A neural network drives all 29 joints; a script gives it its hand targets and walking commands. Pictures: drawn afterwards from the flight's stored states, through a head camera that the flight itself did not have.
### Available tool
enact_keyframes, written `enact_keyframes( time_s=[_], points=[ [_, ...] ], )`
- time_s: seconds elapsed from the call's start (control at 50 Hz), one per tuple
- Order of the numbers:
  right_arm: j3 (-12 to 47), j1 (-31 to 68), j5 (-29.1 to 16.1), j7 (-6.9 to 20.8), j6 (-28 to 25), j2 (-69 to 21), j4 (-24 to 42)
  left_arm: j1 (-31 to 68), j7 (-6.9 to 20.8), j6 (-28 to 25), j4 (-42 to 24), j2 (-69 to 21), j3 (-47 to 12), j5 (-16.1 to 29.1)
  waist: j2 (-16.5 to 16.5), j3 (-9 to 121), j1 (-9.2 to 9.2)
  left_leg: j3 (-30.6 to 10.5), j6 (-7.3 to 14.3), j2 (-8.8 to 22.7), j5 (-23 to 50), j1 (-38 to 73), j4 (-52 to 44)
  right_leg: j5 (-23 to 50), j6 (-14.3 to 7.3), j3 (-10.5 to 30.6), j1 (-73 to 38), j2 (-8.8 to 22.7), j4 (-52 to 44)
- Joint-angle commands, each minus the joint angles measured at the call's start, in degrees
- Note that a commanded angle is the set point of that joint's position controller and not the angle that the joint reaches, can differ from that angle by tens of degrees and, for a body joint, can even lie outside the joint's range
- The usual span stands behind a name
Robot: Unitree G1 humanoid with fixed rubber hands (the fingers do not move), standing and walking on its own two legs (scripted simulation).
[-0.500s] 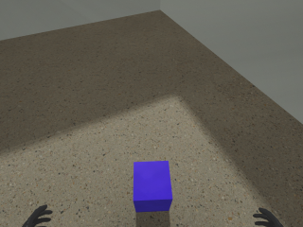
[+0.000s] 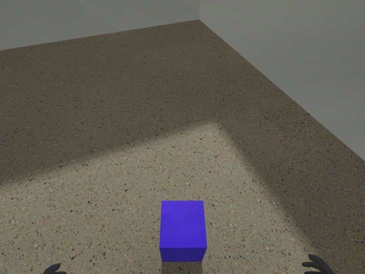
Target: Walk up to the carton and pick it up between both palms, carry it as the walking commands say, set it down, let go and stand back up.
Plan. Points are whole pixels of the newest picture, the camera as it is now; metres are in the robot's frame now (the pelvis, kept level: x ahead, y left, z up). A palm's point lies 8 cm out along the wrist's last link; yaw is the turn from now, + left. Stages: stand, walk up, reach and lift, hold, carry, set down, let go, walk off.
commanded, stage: walk up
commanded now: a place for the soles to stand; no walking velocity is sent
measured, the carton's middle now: (182, 231) +0.43 -0.01 -0.65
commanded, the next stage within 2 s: reach and lift in 0.08 s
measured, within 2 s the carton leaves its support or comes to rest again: neither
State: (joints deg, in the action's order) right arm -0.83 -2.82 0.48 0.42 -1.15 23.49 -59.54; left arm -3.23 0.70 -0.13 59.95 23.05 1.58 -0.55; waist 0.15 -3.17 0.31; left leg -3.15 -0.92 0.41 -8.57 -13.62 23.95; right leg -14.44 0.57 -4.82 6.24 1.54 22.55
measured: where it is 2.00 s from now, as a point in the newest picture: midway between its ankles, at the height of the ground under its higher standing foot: outside the picture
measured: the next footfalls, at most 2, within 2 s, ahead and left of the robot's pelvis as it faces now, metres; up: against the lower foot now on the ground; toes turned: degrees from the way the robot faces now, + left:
none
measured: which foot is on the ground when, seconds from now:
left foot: down 0.00-1.00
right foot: down 0.00-1.00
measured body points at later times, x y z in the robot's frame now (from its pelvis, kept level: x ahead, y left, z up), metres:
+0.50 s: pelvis +0.00 +0.01 -0.04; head +0.11 +0.00 +0.40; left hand +0.23 +0.27 -0.13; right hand +0.21 -0.29 -0.13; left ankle +0.05 +0.13 -0.74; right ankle -0.02 -0.12 -0.74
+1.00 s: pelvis -0.05 +0.00 -0.09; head +0.16 +0.00 +0.31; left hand +0.35 +0.24 -0.19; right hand +0.34 -0.25 -0.18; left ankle +0.05 +0.13 -0.74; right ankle -0.02 -0.12 -0.74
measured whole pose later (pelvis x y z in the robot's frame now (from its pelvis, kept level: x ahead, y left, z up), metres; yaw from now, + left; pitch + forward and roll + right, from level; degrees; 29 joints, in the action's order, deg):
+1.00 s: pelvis -0.05 +0.00 -0.09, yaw -5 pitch +27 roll +0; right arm -9.1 37.0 -1.6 0.1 12.0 16.2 -42.8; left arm 35.4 0.7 11.6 42.3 15.9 13.7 2.1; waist 1.0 -1.5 2.2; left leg -0.8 -1.4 1.4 -15.1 -67.2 55.4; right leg -22.3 0.8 1.0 63.8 -0.3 59.1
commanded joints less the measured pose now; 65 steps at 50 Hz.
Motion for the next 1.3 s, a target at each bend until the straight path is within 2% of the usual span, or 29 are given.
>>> enact_keyframes(
  time_s=[0.0,0.06,0.08,0.1,0.12,0.16,0.18,0.26,0.32,0.48,0.6,0.68,0.76,0.86,0.96,1.12,1.28],
  points=[
    [-1.86,2.29,0.02,-0.3,-0.47,10.28,2.37,2.93,-0.27,-0.49,-2.74,10.16,1.86,0.01,-0.72,5.06,-0.26,-4.88,2.72,5.53,8.7,3.55,-2.54,2.55,-1.99,5.82,1.38,6.22,-5.18],
    [-1.87,2.31,0.05,-0.33,-0.42,10.3,2.39,2.83,-0.28,-0.39,-2.76,10.13,1.89,0.0,-0.6,5.12,-0.19,-4.96,2.7,5.53,9.08,3.54,-2.57,2.79,-1.96,5.68,1.13,6.2,-5.08],
    [-8.33,8.81,5.12,2.2,1.33,1.65,24.97,10.36,0.8,1.23,-30.1,2.69,6.32,-3.81,0.88,-0.19,-1.73,5.71,-1.88,-3.64,-4.77,0.89,2.99,-2.09,-1.39,2.17,15.43,-3.17,0.03],
    [-9.32,5.52,4.0,2.85,4.47,4.17,24.61,7.88,1.78,4.1,-26.23,5.32,8.11,-2.14,3.45,-2.31,-1.4,6.69,-0.08,-4.58,-9.14,-0.14,3.65,-6.73,-1.3,1.79,15.01,-3.13,0.16],
    [-10.19,2.55,4.89,3.37,6.76,5.27,25.71,4.99,2.61,6.62,-28.85,5.14,9.17,-2.18,3.62,-3.4,-0.61,7.32,0.4,-5.07,-11.1,0.85,4.13,-10.08,-1.0,2.19,15.66,-2.18,-0.14],
    [-10.76,-0.97,5.14,3.97,9.76,5.97,25.42,1.09,2.75,10.36,-29.95,4.71,9.68,-3.22,2.82,-2.54,-0.5,7.64,-0.34,-5.0,-8.33,6.73,4.48,-10.63,-0.9,3.37,17.51,-1.79,-0.22],
    [-10.92,-0.89,5.76,4.14,10.66,6.62,25.75,-0.84,2.38,11.58,-28.39,4.66,10.57,-4.01,2.57,-1.71,0.19,7.69,-1.12,-5.0,-6.22,9.13,4.88,-11.15,-0.67,3.14,18.0,-2.38,0.75],
    [-10.88,1.67,5.15,4.96,10.74,5.93,29.44,-1.12,1.47,11.71,-32.36,3.21,11.97,-3.69,-1.51,2.83,1.66,5.04,-1.73,-3.32,1.54,9.54,7.13,-4.47,-0.48,4.55,17.15,-2.93,6.17],
    [-9.59,6.17,3.47,5.44,10.27,5.03,30.72,0.67,0.62,11.06,-33.88,-0.04,11.16,-2.64,-2.23,6.63,3.53,4.13,-1.19,-2.22,7.57,5.74,10.42,-1.13,-0.48,4.99,18.04,-3.72,11.4],
    [-8.63,13.26,2.49,3.61,10.7,4.09,27.9,6.18,-1.12,10.91,-32.83,-0.69,10.22,-0.08,0.94,17.39,2.74,3.17,-1.42,-1.68,18.05,-3.8,19.85,7.26,0.27,4.81,27.71,-4.08,20.7],
    [-8.32,17.19,1.35,0.94,10.51,0.87,26.38,13.79,-0.3,10.17,-31.08,0.1,10.11,1.68,1.91,24.3,1.96,4.09,-1.75,-2.22,15.43,-12.02,23.48,11.16,1.39,5.33,33.04,-3.39,22.94],
    [-8.45,23.45,0.8,-0.26,10.35,-0.1,26.53,21.79,0.39,9.46,-29.85,0.57,11.04,2.33,1.72,28.53,1.84,4.58,-1.6,-2.48,10.61,-17.7,24.94,9.29,1.47,5.56,35.06,-3.21,24.01],
    [-8.44,32.01,-0.31,-1.0,10.85,-0.34,26.76,30.8,0.9,9.68,-28.06,1.05,11.59,3.11,1.71,31.19,2.11,5.3,-1.4,-2.73,4.81,-22.98,25.97,4.43,1.46,5.58,37.34,-3.14,24.99],
    [-9.44,41.94,-1.48,-0.92,12.25,-0.17,24.55,39.94,0.67,10.91,-24.76,0.68,12.17,3.18,0.93,35.16,2.38,6.02,-1.53,-2.73,0.71,-26.94,27.15,-0.07,1.57,4.92,41.29,-3.65,26.65],
    [-9.7,50.89,-2.24,-0.33,12.29,-0.68,21.44,47.99,-0.38,10.8,-22.3,0.16,14.01,2.36,1.06,40.43,2.91,6.19,-1.7,-2.84,1.12,-29.23,28.56,-0.7,1.63,4.29,45.4,-4.26,28.55],
    [-12.43,64.96,-1.34,-0.03,10.31,-1.29,16.1,61.35,-2.13,8.95,-19.5,-2.78,16.0,1.08,0.88,48.48,2.65,5.66,-2.13,-3.03,2.91,-30.78,30.9,-0.42,1.54,3.29,54.12,-5.12,31.11],
    [-16.16,74.64,1.01,-0.08,7.23,-1.7,12.99,71.14,-3.94,6.34,-17.62,-6.12,17.73,-1.28,0.48,57.96,2.57,4.13,-2.49,-3.52,9.18,-29.81,34.39,3.58,1.71,2.17,61.93,-6.19,33.57]
  ],
)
